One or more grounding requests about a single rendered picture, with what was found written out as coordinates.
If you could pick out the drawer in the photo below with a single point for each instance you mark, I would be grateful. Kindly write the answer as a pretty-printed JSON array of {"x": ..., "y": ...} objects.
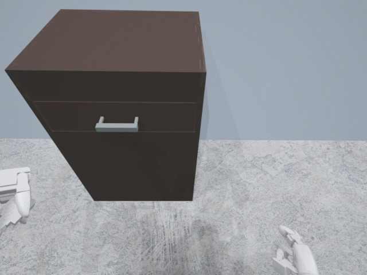
[{"x": 152, "y": 116}]

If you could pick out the robot left hand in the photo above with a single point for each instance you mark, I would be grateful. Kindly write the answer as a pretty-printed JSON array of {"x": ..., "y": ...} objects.
[{"x": 15, "y": 192}]

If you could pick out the robot right hand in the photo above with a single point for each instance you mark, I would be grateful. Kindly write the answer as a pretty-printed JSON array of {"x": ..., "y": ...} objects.
[{"x": 297, "y": 261}]

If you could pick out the handle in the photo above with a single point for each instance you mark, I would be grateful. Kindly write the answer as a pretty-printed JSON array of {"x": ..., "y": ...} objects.
[{"x": 116, "y": 127}]

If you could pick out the cabinet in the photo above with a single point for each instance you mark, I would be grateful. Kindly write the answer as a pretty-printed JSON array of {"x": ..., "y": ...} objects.
[{"x": 120, "y": 55}]

